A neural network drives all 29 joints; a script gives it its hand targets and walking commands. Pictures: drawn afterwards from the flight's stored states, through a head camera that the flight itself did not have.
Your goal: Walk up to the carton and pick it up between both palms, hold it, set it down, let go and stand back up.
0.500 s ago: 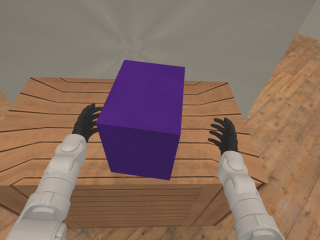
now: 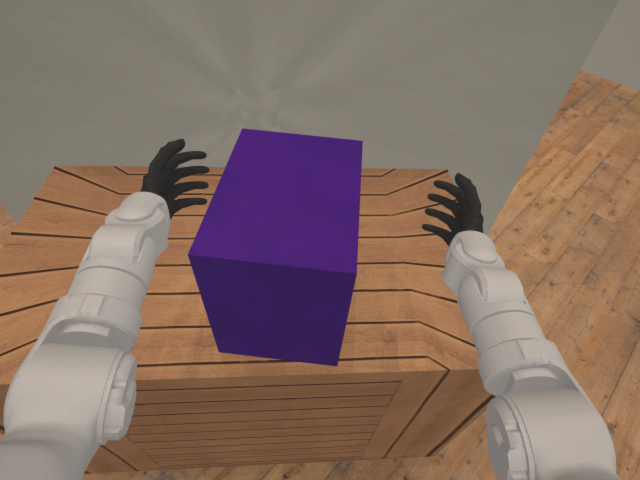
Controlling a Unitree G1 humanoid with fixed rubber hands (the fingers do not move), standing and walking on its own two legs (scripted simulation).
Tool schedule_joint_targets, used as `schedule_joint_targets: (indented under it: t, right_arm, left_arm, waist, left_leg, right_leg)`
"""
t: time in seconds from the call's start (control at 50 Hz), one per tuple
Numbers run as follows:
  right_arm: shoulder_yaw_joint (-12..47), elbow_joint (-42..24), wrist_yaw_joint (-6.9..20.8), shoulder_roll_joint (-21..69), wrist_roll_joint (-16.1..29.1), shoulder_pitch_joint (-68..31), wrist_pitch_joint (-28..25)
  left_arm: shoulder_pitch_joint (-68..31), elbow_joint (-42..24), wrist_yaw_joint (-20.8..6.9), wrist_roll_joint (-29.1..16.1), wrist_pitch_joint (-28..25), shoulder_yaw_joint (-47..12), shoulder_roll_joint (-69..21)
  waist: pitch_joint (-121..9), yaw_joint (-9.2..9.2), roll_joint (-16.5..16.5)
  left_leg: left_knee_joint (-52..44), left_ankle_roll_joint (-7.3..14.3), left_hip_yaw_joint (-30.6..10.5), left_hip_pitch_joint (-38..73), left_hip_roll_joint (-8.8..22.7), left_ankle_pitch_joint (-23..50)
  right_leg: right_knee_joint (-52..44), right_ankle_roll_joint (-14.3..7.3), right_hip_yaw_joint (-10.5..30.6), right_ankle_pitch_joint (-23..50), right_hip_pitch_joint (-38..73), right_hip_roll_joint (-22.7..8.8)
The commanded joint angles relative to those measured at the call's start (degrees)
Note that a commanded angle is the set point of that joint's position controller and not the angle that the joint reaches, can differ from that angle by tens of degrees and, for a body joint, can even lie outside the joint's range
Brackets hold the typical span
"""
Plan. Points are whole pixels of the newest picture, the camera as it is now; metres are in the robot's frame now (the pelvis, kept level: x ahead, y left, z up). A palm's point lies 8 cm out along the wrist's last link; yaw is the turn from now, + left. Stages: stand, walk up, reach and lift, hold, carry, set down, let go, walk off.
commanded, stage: reach and lift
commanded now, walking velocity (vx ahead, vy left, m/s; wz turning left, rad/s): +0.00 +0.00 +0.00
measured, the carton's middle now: (289, 247) +0.49 +0.04 -0.02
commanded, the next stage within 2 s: none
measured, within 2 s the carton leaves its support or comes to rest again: neither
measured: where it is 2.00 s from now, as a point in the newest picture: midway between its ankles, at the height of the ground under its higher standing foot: outside the picture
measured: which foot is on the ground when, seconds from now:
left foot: down 0.00-1.00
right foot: down 0.00-1.00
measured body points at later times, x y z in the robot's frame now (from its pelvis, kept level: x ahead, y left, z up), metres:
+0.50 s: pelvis +0.00 +0.00 +0.00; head +0.02 +0.03 +0.45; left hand +0.48 +0.20 +0.19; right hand +0.46 -0.18 +0.17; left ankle -0.02 +0.09 -0.74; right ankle +0.01 -0.10 -0.74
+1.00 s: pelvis +0.00 +0.00 -0.01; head +0.07 +0.02 +0.43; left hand +0.47 +0.21 +0.06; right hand +0.44 -0.16 +0.05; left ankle -0.02 +0.09 -0.74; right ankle +0.01 -0.10 -0.74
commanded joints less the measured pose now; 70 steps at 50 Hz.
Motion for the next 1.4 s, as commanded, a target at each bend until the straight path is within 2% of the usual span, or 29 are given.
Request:
schedule_joint_targets:
  t: [0.0,0.04,0.2,0.22,0.24,0.26,0.32,0.38,0.5,0.6,0.62,0.66,0.72,0.8,0.82,0.92,0.94,0.98,1.04,1.1,1.2,1.28,1.38]
  right_arm:
    - [-2.61,-12.08,0.12,-7.84,-1.1,-33.95,-2.13]
    - [-3.37,-12.02,0.17,-8.56,-1.27,-36.51,-1.56]
    - [-4.85,-2.48,1.04,-10.15,-1.77,-42.81,0.94]
    - [-5.02,-1.81,1.07,-10.82,-1.69,-44.42,0.99]
    - [-5.45,0.16,1.27,-10.59,-1.61,-43.98,1.08]
    - [-5.18,1.04,1.41,-11.07,-1.46,-45.31,1.11]
    - [-4.64,3.89,1.96,-11.25,-1.04,-46.54,1.12]
    - [-4.1,5.58,2.21,-11.0,-1.12,-47.35,0.49]
    - [-3.31,9.48,2.86,-8.56,-2.01,-44.21,-1.94]
    - [-4.16,7.52,2.84,-6.91,-4.47,-41.14,-6.44]
    - [-4.6,5.98,2.76,-6.84,-5.25,-41.5,-7.58]
    - [-5.16,6.49,2.89,-5.91,-6.26,-40.17,-9.66]
    - [-7.12,5.42,2.93,-5.63,-8.55,-39.19,-12.89]
    - [-8.3,5.05,2.98,-4.11,-10.59,-39.23,-16.49]
    - [-8.78,5.16,3.0,-3.4,-11.31,-38.86,-17.26]
    - [-10.44,8.01,3.31,-2.75,-13.45,-37.94,-20.99]
    - [-10.63,7.3,3.36,-2.78,-13.46,-37.82,-21.62]
    - [-11.16,10.63,3.66,-2.76,-14.0,-36.44,-22.71]
    - [-11.04,12.19,4.08,-2.21,-14.02,-36.06,-24.14]
    - [-11.12,14.75,4.4,-2.09,-14.19,-36.5,-24.97]
    - [-10.22,13.94,4.56,-0.89,-14.18,-38.49,-25.99]
    - [-10.36,13.11,4.45,0.03,-14.78,-39.51,-26.21]
    - [-12.45,14.63,4.6,2.25,-17.36,-39.12,-26.16]
  left_arm:
    - [-34.38,-9.31,1.12,-0.69,-3.45,1.28,11.11]
    - [-37.74,-8.85,1.56,-1.1,-3.49,0.68,11.61]
    - [-45.58,0.45,2.95,-1.83,-2.87,-2.17,11.69]
    - [-46.68,1.53,3.0,-2.03,-3.08,-2.78,11.7]
    - [-46.4,2.89,3.09,-1.64,-3.24,-2.74,11.57]
    - [-48.27,3.82,3.13,-2.28,-3.39,-3.49,11.48]
    - [-48.65,8.66,2.97,-2.48,-4.0,-4.48,11.72]
    - [-49.08,11.37,2.53,-3.02,-5.4,-5.31,11.25]
    - [-45.72,17.62,0.78,-1.85,-9.08,-5.34,9.78]
    - [-43.83,16.63,-0.15,-0.68,-14.4,-3.78,9.51]
    - [-43.78,16.63,-0.16,-0.51,-15.38,-3.67,9.62]
    - [-43.38,18.08,-0.36,-0.09,-17.5,-3.94,9.42]
    - [-44.74,15.82,-0.16,-0.53,-21.62,-4.13,10.49]
    - [-45.8,18.31,-0.05,-1.22,-26.1,-4.91,9.4]
    - [-44.72,19.98,-0.14,-1.44,-27.08,-4.5,9.8]
    - [-44.81,23.85,-0.21,-1.45,-31.11,-4.54,8.83]
    - [-44.16,24.36,-0.24,-1.36,-31.71,-4.26,8.72]
    - [-43.82,25.41,-0.38,-0.89,-32.6,-4.47,7.91]
    - [-42.79,27.74,-0.57,-0.58,-33.26,-4.59,6.85]
    - [-44.06,28.03,-0.35,-0.49,-34.15,-5.13,6.35]
    - [-45.45,28.9,0.22,-1.22,-35.62,-5.32,5.96]
    - [-45.99,29.94,0.31,0.01,-35.99,-4.6,5.35]
    - [-46.89,30.42,0.16,1.23,-35.79,-4.67,2.48]
  waist:
    - [-34.95,-0.88,2.04]
    - [-36.55,-0.96,2.36]
    - [-38.14,-1.23,4.96]
    - [-38.22,-1.84,5.27]
    - [-38.41,-1.16,5.62]
    - [-38.11,-1.93,6.21]
    - [-37.0,-1.56,6.2]
    - [-37.17,-1.9,4.8]
    - [-34.15,-1.9,4.26]
    - [-37.41,-2.0,3.81]
    - [-38.28,-1.55,4.04]
    - [-38.27,-1.81,4.72]
    - [-43.13,-2.3,6.33]
    - [-46.77,-2.45,6.68]
    - [-47.6,-2.26,5.88]
    - [-52.46,-2.77,6.16]
    - [-52.6,-2.47,6.23]
    - [-52.01,-3.03,7.0]
    - [-50.13,-2.81,6.54]
    - [-49.89,-2.86,7.47]
    - [-51.85,-2.53,5.39]
    - [-52.21,-2.34,4.29]
    - [-51.05,-3.38,5.98]
  left_leg:
    - [0.03,-3.02,-3.69,5.87,-1.16,26.17]
    - [0.09,-2.98,-3.86,6.07,-0.78,25.75]
    - [0.37,-3.8,-4.75,7.27,-0.15,25.69]
    - [0.67,-4.16,-4.74,7.14,0.04,25.88]
    - [0.61,-4.25,-4.82,7.24,0.1,26.64]
    - [1.01,-4.55,-4.96,7.28,-0.07,26.33]
    - [0.89,-4.53,-5.45,7.49,0.44,26.77]
    - [1.21,-4.64,-5.98,6.87,0.81,28.36]
    - [1.37,-4.64,-5.9,5.06,0.69,29.04]
    - [2.21,-4.8,-5.32,4.56,0.1,30.85]
    - [2.68,-5.14,-5.23,4.69,0.32,31.67]
    - [3.35,-5.17,-4.98,3.36,0.09,30.97]
    - [4.74,-5.97,-4.71,3.05,0.4,31.67]
    - [6.15,-5.93,-4.57,-0.94,-0.21,31.06]
    - [6.07,-5.51,-4.57,-2.32,-0.06,29.88]
    - [7.44,-5.74,-4.04,-7.27,-0.45,29.53]
    - [7.55,-5.55,-4.1,-7.74,-0.45,29.5]
    - [8.03,-5.95,-4.3,-8.46,-0.32,29.85]
    - [8.75,-6.28,-4.6,-7.09,0.48,31.4]
    - [9.15,-6.69,-4.36,-7.07,0.65,30.73]
    - [9.42,-6.06,-4.05,-10.75,0.46,27.6]
    - [8.45,-5.42,-3.8,-15.18,0.19,24.85]
    - [8.2,-5.83,-3.49,-12.99,0.38,24.36]
  right_leg:
    - [3.22,1.69,4.93,25.45,17.7,0.32]
    - [3.12,1.74,4.91,25.12,17.1,0.24]
    - [2.41,1.06,3.81,21.71,12.12,0.62]
    - [2.07,1.07,3.66,21.26,11.32,0.53]
    - [1.91,0.93,3.86,21.2,11.36,0.71]
    - [1.63,0.95,3.75,20.88,10.22,0.58]
    - [1.23,0.75,3.64,20.13,8.65,0.54]
    - [1.28,0.77,3.1,20.54,8.75,0.45]
    - [1.47,1.08,3.0,21.81,8.47,0.24]
    - [2.78,1.35,3.08,24.39,9.26,-0.17]
    - [3.16,1.54,2.98,24.51,8.71,-0.33]
    - [3.55,1.38,2.85,22.74,7.13,-0.52]
    - [4.62,1.06,2.52,22.18,5.19,-0.82]
    - [7.19,1.37,2.5,24.13,4.63,-1.46]
    - [7.66,1.49,2.62,24.71,5.08,-1.77]
    - [10.38,1.54,2.81,26.71,5.42,-2.17]
    - [11.09,1.68,2.73,27.11,5.33,-2.31]
    - [11.57,1.5,2.4,26.51,3.81,-2.28]
    - [11.52,1.34,1.92,23.49,-0.2,-2.27]
    - [11.18,0.72,1.74,20.21,-2.82,-2.21]
    - [12.49,1.08,2.16,20.48,-1.54,-2.74]
    - [13.62,1.42,2.5,21.16,1.08,-3.12]
    - [12.45,0.88,1.65,18.2,-1.44,-2.93]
